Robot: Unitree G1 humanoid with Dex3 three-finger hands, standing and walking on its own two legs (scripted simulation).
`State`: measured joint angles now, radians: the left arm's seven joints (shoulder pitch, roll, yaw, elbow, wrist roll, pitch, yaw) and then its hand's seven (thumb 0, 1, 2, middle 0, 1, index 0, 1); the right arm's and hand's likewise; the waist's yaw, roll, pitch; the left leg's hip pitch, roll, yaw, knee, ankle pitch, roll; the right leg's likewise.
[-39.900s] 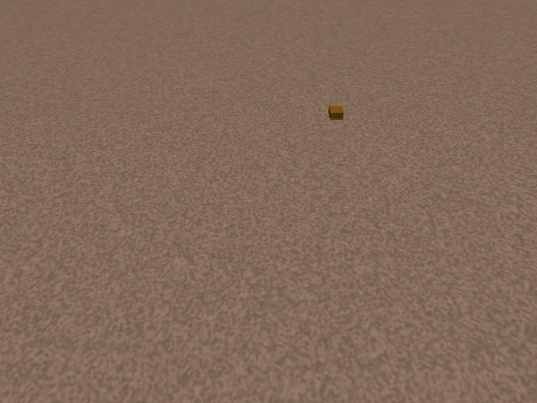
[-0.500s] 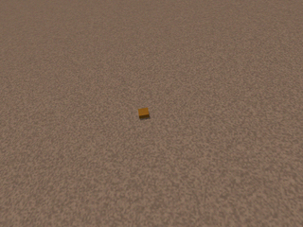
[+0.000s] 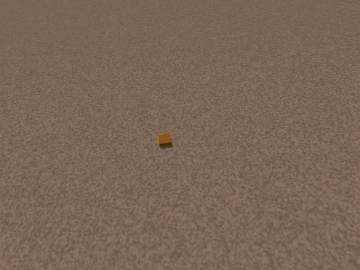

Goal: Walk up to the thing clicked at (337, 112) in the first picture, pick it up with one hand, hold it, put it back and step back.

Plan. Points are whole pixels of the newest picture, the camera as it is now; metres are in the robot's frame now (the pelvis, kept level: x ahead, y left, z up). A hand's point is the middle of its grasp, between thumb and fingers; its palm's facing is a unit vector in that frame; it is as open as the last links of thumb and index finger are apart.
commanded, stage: step back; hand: left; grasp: from above
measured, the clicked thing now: (165, 140) +1.07 +0.22 -0.74
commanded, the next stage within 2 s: stand in 0.34 s
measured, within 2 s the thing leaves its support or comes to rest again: neither
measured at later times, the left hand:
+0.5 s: hand out of the picture +0.13 +0.29 -0.14, palm faces +0.00 -0.94 -0.34, open 7.4 cm
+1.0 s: hand out of the picture +0.10 +0.29 -0.13, palm faces -0.01 -0.93 -0.36, open 7.4 cm
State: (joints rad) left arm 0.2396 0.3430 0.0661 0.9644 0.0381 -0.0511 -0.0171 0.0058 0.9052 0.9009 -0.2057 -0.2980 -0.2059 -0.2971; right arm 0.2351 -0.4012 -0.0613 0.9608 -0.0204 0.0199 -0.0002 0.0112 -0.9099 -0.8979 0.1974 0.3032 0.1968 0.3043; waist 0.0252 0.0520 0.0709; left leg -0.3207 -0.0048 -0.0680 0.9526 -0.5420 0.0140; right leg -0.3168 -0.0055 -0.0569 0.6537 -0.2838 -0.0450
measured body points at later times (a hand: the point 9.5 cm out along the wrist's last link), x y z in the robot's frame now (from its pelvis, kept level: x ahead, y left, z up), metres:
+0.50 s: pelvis +0.04 +0.04 +0.01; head +0.05 +0.04 +0.46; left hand +0.13 +0.34 -0.12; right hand +0.13 -0.26 -0.12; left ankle +0.06 +0.17 -0.72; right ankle +0.05 -0.10 -0.72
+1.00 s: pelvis +0.03 +0.03 +0.02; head +0.03 +0.02 +0.47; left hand +0.10 +0.34 -0.10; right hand +0.12 -0.27 -0.11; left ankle +0.06 +0.17 -0.72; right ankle +0.05 -0.10 -0.72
